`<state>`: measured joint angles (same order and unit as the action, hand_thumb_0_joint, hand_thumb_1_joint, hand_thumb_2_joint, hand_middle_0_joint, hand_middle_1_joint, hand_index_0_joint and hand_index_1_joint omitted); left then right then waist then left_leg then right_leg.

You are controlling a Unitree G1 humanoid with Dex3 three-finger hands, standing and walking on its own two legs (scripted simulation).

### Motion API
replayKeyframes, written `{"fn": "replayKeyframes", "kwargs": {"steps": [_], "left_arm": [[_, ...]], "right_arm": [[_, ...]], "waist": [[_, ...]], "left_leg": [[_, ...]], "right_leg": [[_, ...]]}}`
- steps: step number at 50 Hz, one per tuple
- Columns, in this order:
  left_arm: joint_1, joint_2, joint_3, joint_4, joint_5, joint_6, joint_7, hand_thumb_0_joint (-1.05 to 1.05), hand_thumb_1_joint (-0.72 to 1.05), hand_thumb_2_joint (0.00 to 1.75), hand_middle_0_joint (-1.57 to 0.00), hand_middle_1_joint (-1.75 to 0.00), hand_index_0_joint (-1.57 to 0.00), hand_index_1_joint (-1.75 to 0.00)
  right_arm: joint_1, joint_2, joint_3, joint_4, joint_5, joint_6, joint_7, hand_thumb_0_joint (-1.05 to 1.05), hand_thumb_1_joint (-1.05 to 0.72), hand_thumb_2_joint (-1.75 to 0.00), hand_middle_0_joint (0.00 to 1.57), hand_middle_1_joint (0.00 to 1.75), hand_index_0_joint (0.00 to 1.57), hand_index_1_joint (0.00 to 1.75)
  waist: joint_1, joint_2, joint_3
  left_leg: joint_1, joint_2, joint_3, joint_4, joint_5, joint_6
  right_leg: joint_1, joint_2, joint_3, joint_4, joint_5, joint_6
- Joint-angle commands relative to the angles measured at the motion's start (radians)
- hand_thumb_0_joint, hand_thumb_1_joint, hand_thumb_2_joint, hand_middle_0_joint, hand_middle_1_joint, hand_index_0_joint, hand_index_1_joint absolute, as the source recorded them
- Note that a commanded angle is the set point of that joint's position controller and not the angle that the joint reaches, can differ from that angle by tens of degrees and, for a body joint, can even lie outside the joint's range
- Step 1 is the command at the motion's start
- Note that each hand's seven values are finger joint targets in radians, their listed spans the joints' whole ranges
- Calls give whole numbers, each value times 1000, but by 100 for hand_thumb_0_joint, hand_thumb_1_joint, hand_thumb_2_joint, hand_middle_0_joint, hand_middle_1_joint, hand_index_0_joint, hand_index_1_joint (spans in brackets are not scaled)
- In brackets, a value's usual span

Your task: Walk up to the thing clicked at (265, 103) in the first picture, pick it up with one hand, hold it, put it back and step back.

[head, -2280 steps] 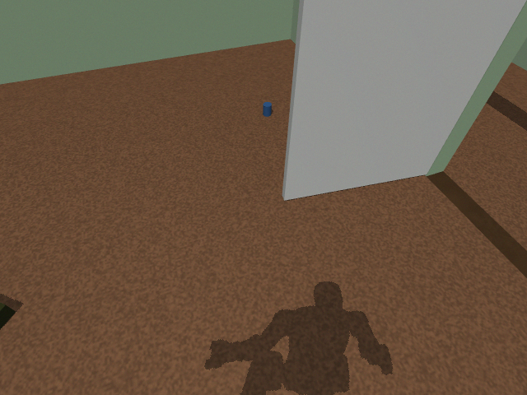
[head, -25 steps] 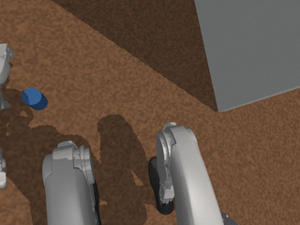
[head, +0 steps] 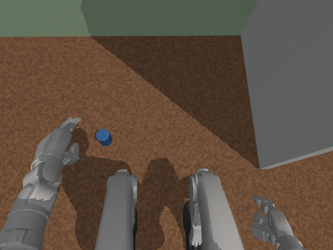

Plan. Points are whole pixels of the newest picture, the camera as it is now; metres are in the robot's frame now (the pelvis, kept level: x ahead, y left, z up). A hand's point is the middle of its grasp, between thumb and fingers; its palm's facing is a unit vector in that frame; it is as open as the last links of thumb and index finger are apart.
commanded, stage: home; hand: left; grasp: from above
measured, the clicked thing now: (104, 137) +0.49 +0.25 -0.45
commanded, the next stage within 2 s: none
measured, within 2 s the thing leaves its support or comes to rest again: neither
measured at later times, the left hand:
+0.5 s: hand (48, 182) +0.25 +0.19 +0.11, palm faces +0.08 -0.96 -0.25, open 7.4 cm
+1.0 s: hand (12, 198) +0.23 +0.19 +0.18, palm faces +0.13 -0.98 -0.18, open 7.4 cm
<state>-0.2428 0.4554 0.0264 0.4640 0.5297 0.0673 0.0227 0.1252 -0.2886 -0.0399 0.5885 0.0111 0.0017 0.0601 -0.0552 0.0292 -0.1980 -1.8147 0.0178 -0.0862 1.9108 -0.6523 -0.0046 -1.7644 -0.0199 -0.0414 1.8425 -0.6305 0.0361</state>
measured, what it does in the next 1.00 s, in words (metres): rises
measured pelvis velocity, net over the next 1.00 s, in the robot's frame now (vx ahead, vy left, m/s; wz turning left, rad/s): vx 0.08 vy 0.00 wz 0.07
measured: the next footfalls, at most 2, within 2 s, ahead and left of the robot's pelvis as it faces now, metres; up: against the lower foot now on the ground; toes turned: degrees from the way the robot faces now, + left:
none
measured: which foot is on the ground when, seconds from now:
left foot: down 0.00-1.00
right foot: down 0.00-1.00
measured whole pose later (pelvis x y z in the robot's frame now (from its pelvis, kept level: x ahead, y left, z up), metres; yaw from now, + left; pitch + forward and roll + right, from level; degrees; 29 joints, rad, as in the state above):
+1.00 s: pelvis +0.08 +0.00 +0.22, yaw +4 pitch +10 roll -3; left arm 0.50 0.22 0.03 -0.13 -0.05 0.46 0.01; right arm 0.27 -0.21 0.03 0.51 0.01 -0.24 -0.18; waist -0.03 0.04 -0.17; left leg -0.70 0.03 -0.06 1.03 -0.50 0.00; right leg -0.65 -0.02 -0.06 0.94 -0.47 0.03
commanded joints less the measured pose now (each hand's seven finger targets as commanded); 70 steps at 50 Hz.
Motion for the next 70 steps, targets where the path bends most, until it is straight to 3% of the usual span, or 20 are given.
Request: {"fn": "replayKeyframes", "kwargs": {"steps": [1,2,5,12,14,17,18,21,24,29,33,38,42,43,54,63,70], "left_arm": [[-110,137,77,-326,-105,22,52,0,90,90,-20,-30,-20,-30],[-102,136,84,-373,-138,36,56,0,90,90,-20,-30,-20,-30],[27,66,51,-369,-217,88,58,0,90,90,-20,-30,-20,-30],[223,17,64,-495,-413,189,66,0,90,90,-20,-30,-20,-30],[276,-4,64,-519,-442,211,71,0,90,90,-20,-30,-20,-30],[380,-34,78,-555,-488,248,74,0,90,90,-20,-30,-20,-30],[403,-57,64,-577,-502,261,73,0,90,90,-20,-30,-20,-30],[467,-80,91,-630,-545,294,73,0,90,90,-20,-30,-20,-30],[549,-112,80,-685,-578,322,67,0,90,90,-20,-30,-20,-30],[689,-136,85,-780,-606,359,54,0,90,90,-20,-30,-20,-30],[753,-146,74,-789,-599,367,35,0,90,90,-20,-30,-20,-30],[760,-147,62,-810,-592,363,11,0,90,90,-20,-30,-20,-30],[713,-144,60,-788,-584,353,0,0,90,90,-20,-30,-20,-30],[703,-137,66,-787,-582,350,-1,0,90,90,-20,-30,-20,-30],[730,-131,68,-801,-574,340,4,0,90,90,-20,-30,-20,-30],[724,-133,66,-797,-580,336,5,0,90,90,-20,-30,-20,-30],[730,-136,66,-777,-578,342,4,0,90,90,-20,-30,-20,-30]], "right_arm": [[51,-143,-50,-103,17,-63,-52,0,-90,-90,20,30,20,30],[41,-142,-47,-105,19,-72,-61,0,-90,-90,20,30,20,30],[14,-126,-36,-113,25,-95,-87,0,-90,-90,20,30,20,30],[-3,-90,-7,-158,34,-143,-133,0,-90,-90,20,30,20,30],[10,-75,4,-165,35,-156,-146,0,-90,-90,20,30,20,30],[41,-65,13,-173,37,-172,-173,0,-90,-90,20,30,20,30],[47,-57,21,-177,38,-177,-181,0,-90,-90,20,30,20,30],[75,-51,30,-190,36,-191,-208,0,-90,-90,20,30,20,30],[101,-43,37,-202,31,-209,-229,0,-90,-90,20,30,20,30],[126,-34,37,-226,23,-233,-253,0,-90,-90,20,30,20,30],[127,-35,34,-231,13,-251,-260,0,-90,-90,20,30,20,30],[127,-46,22,-231,4,-270,-258,0,-90,-90,20,30,20,30],[122,-50,21,-221,-1,-286,-257,0,-90,-90,20,30,20,30],[115,-52,21,-220,-2,-288,-256,0,-90,-90,20,30,20,30],[96,-54,22,-209,-9,-297,-250,0,-90,-90,20,30,20,30],[99,-53,22,-202,-9,-299,-254,0,-90,-90,20,30,20,30],[92,-56,22,-205,-7,-301,-254,0,-90,-90,20,30,20,30]], "waist": [[-27,133,-493],[-24,130,-509],[-42,95,-411],[-28,62,-318],[-35,40,-282],[-20,42,-281],[-26,54,-264],[-15,64,-231],[-14,56,-192],[1,65,-147],[4,25,-79],[1,10,-54],[-7,-4,-23],[3,14,-10],[19,45,-54],[12,34,-68],[26,18,-33]], "left_leg": [[537,-5,1,-411,19,21],[566,-6,-3,-428,24,21],[600,-8,-5,-497,-1,24],[754,-10,-5,-664,4,25],[775,-13,-1,-706,20,27],[869,-15,7,-766,114,23],[898,-14,4,-793,146,21],[983,-12,0,-865,198,14],[1056,-12,11,-924,274,12],[1151,-17,29,-991,391,9],[1174,-16,28,-1026,408,13],[1208,-13,31,-1052,442,12],[1203,-20,41,-1054,406,17],[1204,-18,41,-1063,385,15],[1226,-16,35,-1068,401,8],[1238,-10,31,-1061,447,6],[1212,-8,28,-1084,368,7]], "right_leg": [[367,30,-9,-328,83,-59],[395,27,-5,-347,87,-57],[450,25,2,-432,63,-53],[654,29,19,-623,56,-48],[722,29,24,-680,67,-47],[816,29,21,-745,141,-49],[843,30,16,-764,170,-48],[917,30,9,-826,214,-47],[1004,34,-3,-893,283,-42],[1106,43,-21,-976,378,-42],[1133,47,-34,-1016,382,-41],[1149,49,-48,-1027,399,-39],[1145,42,-41,-1040,376,-35],[1137,40,-42,-1042,354,-35],[1165,43,-43,-1034,363,-37],[1170,46,-44,-1023,394,-38],[1163,44,-44,-1034,329,-38]]}}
